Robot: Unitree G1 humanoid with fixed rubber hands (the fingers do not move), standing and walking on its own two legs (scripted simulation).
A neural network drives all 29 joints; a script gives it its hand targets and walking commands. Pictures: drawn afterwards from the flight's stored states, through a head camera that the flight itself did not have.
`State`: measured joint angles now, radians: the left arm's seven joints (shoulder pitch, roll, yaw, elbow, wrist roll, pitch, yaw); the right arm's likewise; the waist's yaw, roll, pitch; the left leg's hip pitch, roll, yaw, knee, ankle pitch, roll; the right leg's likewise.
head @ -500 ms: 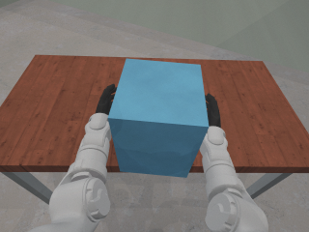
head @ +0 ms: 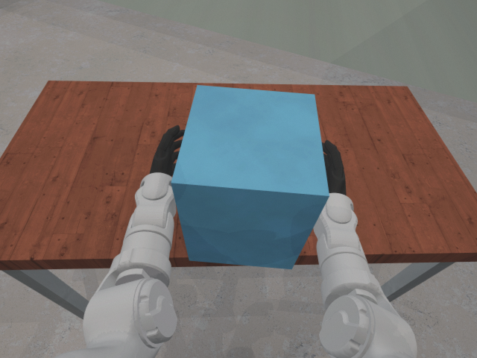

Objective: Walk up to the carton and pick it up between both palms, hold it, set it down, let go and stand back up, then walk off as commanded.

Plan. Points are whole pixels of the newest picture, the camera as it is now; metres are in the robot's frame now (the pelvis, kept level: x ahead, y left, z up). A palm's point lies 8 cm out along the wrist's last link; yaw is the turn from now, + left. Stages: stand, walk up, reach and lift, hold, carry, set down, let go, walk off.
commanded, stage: set down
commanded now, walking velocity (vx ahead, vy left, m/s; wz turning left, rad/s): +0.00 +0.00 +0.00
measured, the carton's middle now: (247, 183) +0.42 +0.00 +0.05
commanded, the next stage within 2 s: none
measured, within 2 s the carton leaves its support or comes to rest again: neither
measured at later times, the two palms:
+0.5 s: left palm (163, 172) +0.42 +0.15 +0.07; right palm (332, 187) +0.40 -0.14 +0.07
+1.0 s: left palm (154, 172) +0.43 +0.17 +0.06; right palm (333, 183) +0.42 -0.15 +0.05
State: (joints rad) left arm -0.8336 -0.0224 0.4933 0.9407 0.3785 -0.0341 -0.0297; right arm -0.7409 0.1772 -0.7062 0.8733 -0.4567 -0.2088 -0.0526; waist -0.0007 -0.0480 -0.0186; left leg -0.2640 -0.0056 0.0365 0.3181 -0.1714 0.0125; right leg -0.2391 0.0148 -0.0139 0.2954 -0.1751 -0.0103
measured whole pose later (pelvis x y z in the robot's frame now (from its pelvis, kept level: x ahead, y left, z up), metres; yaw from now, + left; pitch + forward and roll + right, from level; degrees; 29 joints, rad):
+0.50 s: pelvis +0.00 -0.01 +0.00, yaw +0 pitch +6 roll +0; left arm -0.85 -0.03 0.59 0.95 0.43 -0.07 -0.08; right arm -0.75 0.20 -0.72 0.84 -0.51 -0.20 -0.06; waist 0.00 -0.05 0.02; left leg -0.23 0.00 0.03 0.29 -0.16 0.01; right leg -0.21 0.02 -0.02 0.29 -0.17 -0.01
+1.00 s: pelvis -0.01 +0.00 -0.01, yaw -1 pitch +18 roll -2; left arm -0.92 0.16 0.15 1.24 -0.02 -0.20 0.09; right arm -0.88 -0.10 -0.18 1.21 0.05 -0.23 -0.14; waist 0.01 0.01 -0.18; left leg -0.59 0.03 0.04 0.52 -0.22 -0.01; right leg -0.52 0.05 -0.01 0.39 -0.17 -0.01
